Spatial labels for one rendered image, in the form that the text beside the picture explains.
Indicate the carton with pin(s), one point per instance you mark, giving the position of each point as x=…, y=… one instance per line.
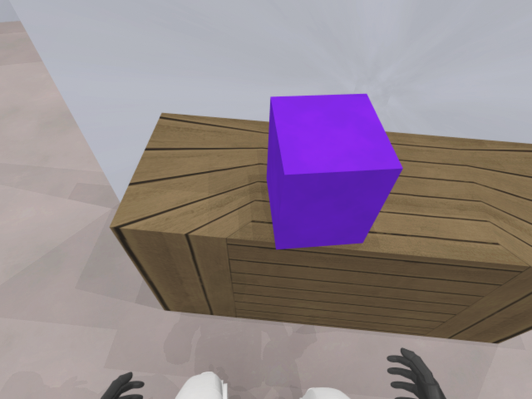
x=330, y=169

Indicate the left robot thigh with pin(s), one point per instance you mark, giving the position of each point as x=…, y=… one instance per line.
x=204, y=386

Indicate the pedestal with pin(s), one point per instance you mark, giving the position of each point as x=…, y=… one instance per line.
x=449, y=254

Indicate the robot left hand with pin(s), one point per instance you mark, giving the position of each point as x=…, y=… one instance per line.
x=122, y=384

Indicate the robot right hand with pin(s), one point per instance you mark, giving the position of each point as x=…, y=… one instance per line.
x=425, y=387

